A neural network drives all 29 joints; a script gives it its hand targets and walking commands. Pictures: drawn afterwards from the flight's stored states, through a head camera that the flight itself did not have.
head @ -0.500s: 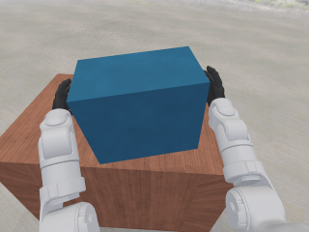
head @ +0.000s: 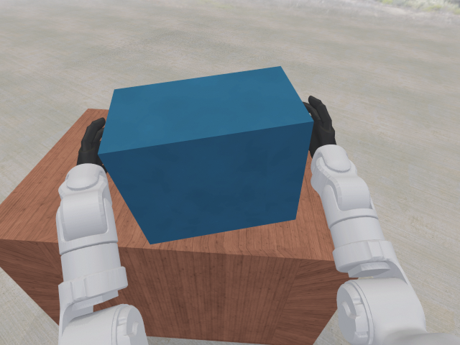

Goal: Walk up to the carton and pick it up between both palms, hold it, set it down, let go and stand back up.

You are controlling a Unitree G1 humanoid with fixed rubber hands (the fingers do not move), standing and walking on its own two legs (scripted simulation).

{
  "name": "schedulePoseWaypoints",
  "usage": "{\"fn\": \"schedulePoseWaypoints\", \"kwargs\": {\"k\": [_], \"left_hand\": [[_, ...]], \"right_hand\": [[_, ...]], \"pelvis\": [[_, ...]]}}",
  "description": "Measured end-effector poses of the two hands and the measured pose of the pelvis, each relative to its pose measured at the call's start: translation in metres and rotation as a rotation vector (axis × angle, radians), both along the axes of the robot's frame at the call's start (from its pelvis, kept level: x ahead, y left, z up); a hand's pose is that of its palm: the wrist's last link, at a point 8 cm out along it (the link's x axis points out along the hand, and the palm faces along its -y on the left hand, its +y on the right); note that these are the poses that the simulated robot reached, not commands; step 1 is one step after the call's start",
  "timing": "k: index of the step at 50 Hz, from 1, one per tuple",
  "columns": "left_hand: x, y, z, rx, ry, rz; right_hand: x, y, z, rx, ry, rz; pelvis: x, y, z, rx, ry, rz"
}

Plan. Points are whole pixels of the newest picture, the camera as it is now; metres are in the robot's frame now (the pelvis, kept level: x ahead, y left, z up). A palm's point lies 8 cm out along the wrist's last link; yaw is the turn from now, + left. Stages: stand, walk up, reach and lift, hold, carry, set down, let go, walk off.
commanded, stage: hold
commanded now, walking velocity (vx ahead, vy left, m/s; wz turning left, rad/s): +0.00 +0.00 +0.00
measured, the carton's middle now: (212, 159) +0.40 +0.00 +0.16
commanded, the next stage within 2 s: none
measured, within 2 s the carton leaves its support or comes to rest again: neither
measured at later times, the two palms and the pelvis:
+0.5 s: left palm (93, 167) +0.36 +0.19 +0.19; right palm (321, 146) +0.36 -0.18 +0.20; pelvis +0.00 +0.00 +0.00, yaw +0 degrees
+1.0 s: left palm (94, 168) +0.36 +0.19 +0.19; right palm (322, 145) +0.36 -0.18 +0.21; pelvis +0.00 +0.00 +0.00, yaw +0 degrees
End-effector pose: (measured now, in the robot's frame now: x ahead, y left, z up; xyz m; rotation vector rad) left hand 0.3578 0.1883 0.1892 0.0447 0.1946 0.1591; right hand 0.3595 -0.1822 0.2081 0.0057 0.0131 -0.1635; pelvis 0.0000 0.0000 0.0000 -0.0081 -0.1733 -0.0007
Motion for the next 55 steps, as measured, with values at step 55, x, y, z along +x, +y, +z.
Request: {"fn": "schedulePoseWaypoints", "kwargs": {"k": [55], "left_hand": [[-0.0031, -0.001, 0.0017, 0.003, -0.006, 0.0]], "right_hand": [[-0.0032, -0.001, 0.0008, -0.004, -0.001, 0.0]], "pelvis": [[-0.0002, -0.0002, 0.0, 0.002, -0.003, -0.005]]}}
